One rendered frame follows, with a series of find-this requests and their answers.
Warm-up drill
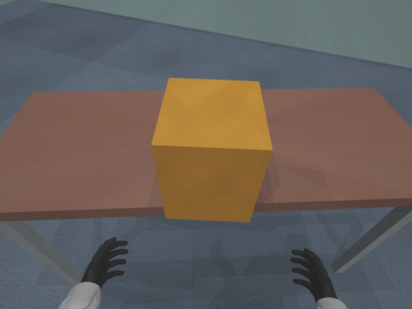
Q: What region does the robot left forearm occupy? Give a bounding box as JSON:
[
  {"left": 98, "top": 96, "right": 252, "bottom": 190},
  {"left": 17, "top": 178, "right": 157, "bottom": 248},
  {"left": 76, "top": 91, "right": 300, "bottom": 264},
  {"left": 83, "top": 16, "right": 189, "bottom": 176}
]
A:
[{"left": 59, "top": 282, "right": 101, "bottom": 309}]

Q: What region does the left robot hand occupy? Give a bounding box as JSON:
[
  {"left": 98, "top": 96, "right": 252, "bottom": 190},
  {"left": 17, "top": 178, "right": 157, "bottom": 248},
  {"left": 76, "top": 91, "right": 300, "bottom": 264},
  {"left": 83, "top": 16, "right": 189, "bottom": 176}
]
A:
[{"left": 81, "top": 237, "right": 128, "bottom": 290}]

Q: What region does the right robot hand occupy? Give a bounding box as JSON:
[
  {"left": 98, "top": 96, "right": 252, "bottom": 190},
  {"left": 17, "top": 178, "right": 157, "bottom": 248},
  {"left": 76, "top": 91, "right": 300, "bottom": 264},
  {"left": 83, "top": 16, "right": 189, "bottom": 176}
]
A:
[{"left": 290, "top": 248, "right": 337, "bottom": 303}]

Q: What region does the table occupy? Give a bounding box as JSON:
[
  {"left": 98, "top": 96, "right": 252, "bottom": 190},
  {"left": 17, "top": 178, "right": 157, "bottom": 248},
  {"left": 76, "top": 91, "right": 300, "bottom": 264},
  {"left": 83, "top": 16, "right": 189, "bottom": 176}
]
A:
[{"left": 0, "top": 88, "right": 412, "bottom": 286}]

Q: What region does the carton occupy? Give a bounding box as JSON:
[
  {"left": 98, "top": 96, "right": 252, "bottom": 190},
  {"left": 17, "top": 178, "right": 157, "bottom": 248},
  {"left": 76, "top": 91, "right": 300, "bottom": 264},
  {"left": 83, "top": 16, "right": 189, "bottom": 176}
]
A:
[{"left": 151, "top": 78, "right": 273, "bottom": 223}]

